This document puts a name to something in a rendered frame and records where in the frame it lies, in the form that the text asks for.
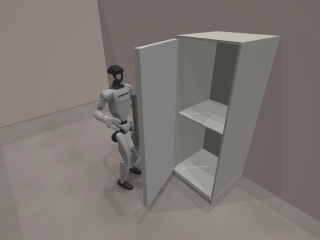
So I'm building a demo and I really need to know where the right robot forearm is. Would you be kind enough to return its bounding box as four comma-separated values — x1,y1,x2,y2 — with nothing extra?
93,110,108,124

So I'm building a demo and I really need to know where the handle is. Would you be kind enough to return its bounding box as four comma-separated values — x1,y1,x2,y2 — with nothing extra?
131,93,140,146

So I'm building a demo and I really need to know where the robot right hand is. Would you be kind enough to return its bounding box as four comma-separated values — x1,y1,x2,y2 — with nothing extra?
106,117,121,131

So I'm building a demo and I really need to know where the left robot thigh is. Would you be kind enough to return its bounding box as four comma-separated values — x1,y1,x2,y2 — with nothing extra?
129,121,140,155

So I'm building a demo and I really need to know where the humanoid robot torso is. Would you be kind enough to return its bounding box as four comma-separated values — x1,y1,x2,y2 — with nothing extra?
107,83,131,134

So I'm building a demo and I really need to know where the fridge door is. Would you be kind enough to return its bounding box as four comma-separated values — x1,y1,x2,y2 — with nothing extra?
133,39,178,208

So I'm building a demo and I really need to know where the left robot upper arm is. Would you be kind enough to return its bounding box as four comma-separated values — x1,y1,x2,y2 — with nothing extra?
124,83,133,108

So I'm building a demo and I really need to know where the right robot upper arm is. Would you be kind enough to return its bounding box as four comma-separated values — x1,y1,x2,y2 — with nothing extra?
96,89,113,114

